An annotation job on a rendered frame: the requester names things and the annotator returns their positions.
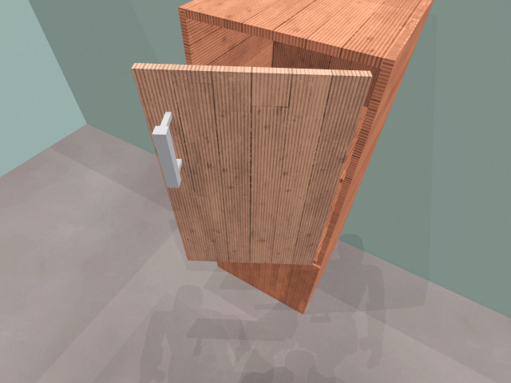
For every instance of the cupboard door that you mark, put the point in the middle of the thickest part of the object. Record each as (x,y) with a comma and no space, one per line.
(262,150)

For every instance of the handle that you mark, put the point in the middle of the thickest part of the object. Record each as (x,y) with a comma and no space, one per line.
(163,141)

